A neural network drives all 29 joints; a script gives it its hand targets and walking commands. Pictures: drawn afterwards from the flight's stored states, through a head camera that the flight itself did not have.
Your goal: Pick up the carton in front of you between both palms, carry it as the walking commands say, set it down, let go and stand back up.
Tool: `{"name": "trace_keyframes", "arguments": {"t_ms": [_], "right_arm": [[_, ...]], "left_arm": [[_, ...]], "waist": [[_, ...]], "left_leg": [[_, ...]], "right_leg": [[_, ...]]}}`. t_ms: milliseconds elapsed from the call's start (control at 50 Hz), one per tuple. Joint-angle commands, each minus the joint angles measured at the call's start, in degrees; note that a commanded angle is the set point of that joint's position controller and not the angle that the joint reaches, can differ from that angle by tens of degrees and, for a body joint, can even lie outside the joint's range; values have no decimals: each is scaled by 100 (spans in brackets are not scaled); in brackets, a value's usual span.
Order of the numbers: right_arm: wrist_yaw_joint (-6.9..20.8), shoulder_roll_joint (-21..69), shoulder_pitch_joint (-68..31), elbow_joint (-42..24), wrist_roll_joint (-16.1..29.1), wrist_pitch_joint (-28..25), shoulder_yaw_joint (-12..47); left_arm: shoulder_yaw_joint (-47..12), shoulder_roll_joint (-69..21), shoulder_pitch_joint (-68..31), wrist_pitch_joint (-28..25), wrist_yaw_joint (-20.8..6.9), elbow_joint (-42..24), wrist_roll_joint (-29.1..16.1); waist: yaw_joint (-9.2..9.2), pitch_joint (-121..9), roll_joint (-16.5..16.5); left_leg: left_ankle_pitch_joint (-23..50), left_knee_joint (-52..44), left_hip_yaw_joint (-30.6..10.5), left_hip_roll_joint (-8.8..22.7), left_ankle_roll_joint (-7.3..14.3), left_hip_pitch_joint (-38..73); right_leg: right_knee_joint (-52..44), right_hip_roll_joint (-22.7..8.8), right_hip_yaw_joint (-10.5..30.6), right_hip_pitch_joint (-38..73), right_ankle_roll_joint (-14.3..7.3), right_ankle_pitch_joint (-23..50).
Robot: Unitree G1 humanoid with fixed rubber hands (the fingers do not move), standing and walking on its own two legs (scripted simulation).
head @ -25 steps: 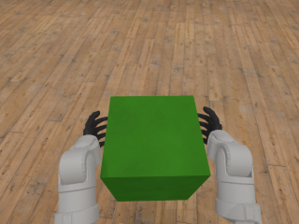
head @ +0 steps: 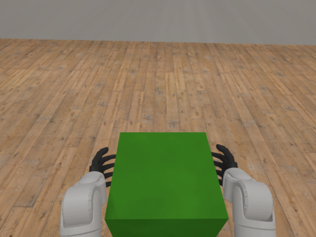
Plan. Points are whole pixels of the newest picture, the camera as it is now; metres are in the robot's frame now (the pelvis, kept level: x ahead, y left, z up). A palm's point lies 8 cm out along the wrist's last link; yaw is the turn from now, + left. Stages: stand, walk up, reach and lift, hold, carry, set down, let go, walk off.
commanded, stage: carry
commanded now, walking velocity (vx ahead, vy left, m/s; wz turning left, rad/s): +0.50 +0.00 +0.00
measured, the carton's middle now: (162, 195) +0.26 +0.00 +0.01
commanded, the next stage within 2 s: none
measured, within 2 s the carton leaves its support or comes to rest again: neither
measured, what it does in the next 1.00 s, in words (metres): walks ahead: right foot, then left foot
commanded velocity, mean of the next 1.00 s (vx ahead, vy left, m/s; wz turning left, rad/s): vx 0.06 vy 0.00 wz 0.00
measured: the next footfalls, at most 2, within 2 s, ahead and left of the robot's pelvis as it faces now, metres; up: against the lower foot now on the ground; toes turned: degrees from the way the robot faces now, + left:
right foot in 0.16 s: +0.28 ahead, -0.12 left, +0.00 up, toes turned -8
left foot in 0.50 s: +0.40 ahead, +0.10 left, +0.00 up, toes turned -12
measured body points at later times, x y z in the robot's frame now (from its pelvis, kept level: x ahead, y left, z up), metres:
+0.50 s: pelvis +0.28 -0.02 -0.01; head +0.28 -0.03 +0.44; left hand +0.55 +0.14 +0.07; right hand +0.56 -0.16 +0.07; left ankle +0.36 +0.09 -0.75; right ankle +0.25 -0.12 -0.75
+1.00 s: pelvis +0.36 -0.01 -0.02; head +0.34 -0.01 +0.43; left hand +0.64 +0.13 +0.05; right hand +0.64 -0.17 +0.05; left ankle +0.36 +0.09 -0.75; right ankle +0.25 -0.12 -0.74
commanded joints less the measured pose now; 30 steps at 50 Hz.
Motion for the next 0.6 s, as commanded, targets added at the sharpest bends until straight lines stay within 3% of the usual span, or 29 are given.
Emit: {"name": "trace_keyframes", "arguments": {"t_ms": [0, 80, 120, 140, 160, 180, 200, 220, 240, 260, 280, 340, 400, 460, 480, 500, 520, 540, 580], "right_arm": [[1617, 5110, -2549, -346, 2342, 40, 4039], [1564, 4961, -2483, -355, 2226, 65, 4009], [1547, 4869, -2513, -363, 2208, 98, 4022], [1537, 4776, -2507, -366, 2202, 113, 4024], [1529, 4797, -2612, -425, 2216, 153, 4068], [1541, 4825, -2626, -439, 2235, 164, 4069], [1550, 5024, -2636, -359, 2252, 118, 4134], [1561, 5185, -2654, -392, 2275, 48, 4150], [1567, 5328, -2694, -432, 2282, -18, 4194], [1561, 5415, -2690, -508, 2278, -80, 4237], [1543, 5565, -2709, -543, 2284, -124, 4275], [1454, 5611, -2279, -585, 2162, -232, 4286], [1398, 5400, -2205, -845, 2129, -223, 4304], [1425, 5159, -2251, -958, 2175, -95, 4271], [1451, 5047, -2248, -926, 2185, -26, 4239], [1477, 4851, -2278, -861, 2194, 57, 4171], [1505, 4770, -2362, -647, 2119, 95, 4077], [1533, 4781, -2242, -383, 2104, 100, 4007], [1559, 4891, -2142, -60, 2080, 130, 3883]], "left_arm": [[-4105, -5166, -2716, -54, -1384, -332, -2258], [-4130, -4984, -2809, 6, -1412, -426, -2348], [-4075, -4909, -2689, 25, -1425, -322, -2342], [-4025, -4879, -2594, 27, -1437, -241, -2320], [-3925, -4773, -2542, 5, -1452, -119, -2232], [-3913, -4901, -2385, -38, -1461, 38, -2232], [-3929, -5039, -2417, -66, -1482, -90, -2302], [-3977, -5271, -2471, -117, -1498, -175, -2359], [-4045, -5464, -2573, -174, -1514, -294, -2392], [-4101, -5591, -2665, -228, -1531, -394, -2428], [-4120, -5636, -2733, -268, -1542, -461, -2463], [-4183, -5564, -2540, -311, -1585, -642, -2538], [-4165, -5322, -2313, -301, -1595, -767, -2513], [-4113, -5063, -2340, -209, -1554, -830, -2433], [-4080, -4956, -2330, -163, -1537, -768, -2360], [-4022, -4818, -2253, -114, -1515, -636, -2285], [-4068, -4740, -2404, -22, -1493, -643, -2294], [-4080, -4678, -2507, 69, -1486, -647, -2316], [-4092, -4713, -2690, 159, -1498, -416, -2300]], "waist": [[22, -433, 799], [19, -288, 936], [150, -706, 739], [250, -1114, 480], [305, -1657, -733], [347, -1790, -1855], [293, -1699, -1377], [294, -1730, -952], [263, -1589, -462], [226, -1498, -391], [208, -1468, -556], [175, -1524, -777], [224, -1548, -1019], [171, -1317, -690], [154, -1259, -515], [192, -1307, -171], [221, -1368, 392], [192, -1360, 773], [156, -1151, 565]], "left_leg": [[1854, -473, -627, 1269, 431, 672], [2592, 26, -418, 1238, 319, 820], [3444, 1357, 58, 980, 94, 467], [2899, 2369, 95, 819, -133, -283], [1428, 4174, 4, 319, -454, -1830], [-1318, 5445, -382, -348, -531, -2982], [-1567, 6116, -963, -96, -377, -3282], [-1446, 6097, -1121, 133, -269, -3269], [-1168, 5567, -1207, 390, -206, -3108], [-921, 4746, -1202, 531, -205, -2855], [-816, 4110, -1013, 466, -223, -2508], [-665, 2647, -622, 193, -315, -1801], [345, 1826, -368, 72, -326, -1495], [1965, 605, -192, 183, -357, -633], [2330, 491, -315, 436, -360, -197], [3583, 743, -774, 996, -304, 313], [4742, 1155, -1076, 1373, 38, 582], [4207, 1075, -1306, 1466, 211, 374], [3986, 1024, -1210, 1251, 170, -27]], "right_leg": [[-645, 162, -347, -43, -23, 432], [-1099, 310, -600, 525, -193, 465], [-1464, 721, -1048, 2000, -272, 132], [-1436, 361, -583, 3236, -317, 88], [-1728, -1217, 1825, 4631, -992, 75], [-2311, -1921, 3267, 5105, -1587, 1705], [-2105, -1926, 2675, 5001, -1633, 3030], [-1955, -1785, 2055, 4716, -1519, 3787], [-2015, -1629, 1539, 4279, -1187, 3674], [-2211, -1429, 1141, 3918, -903, 3238], [-2275, -1261, 750, 3642, -737, 3105], [-2221, -982, 63, 3335, -794, 3299], [-2012, -900, -229, 3382, -725, 3424], [-1554, -583, -443, 2896, -354, 2199], [-1363, -524, -414, 2591, -206, 1601], [-1101, -421, -406, 2141, -57, 683], [-1140, -210, -177, 1963, 110, -100], [-1292, -195, -62, 2083, 162, -547], [-1251, -252, -33, 2376, 196, -139]]}}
